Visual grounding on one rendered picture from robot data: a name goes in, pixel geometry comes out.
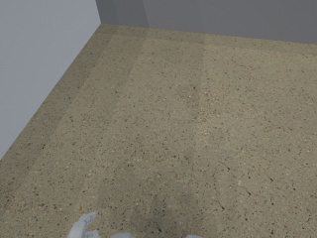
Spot robot left hand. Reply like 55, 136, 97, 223
66, 212, 101, 238

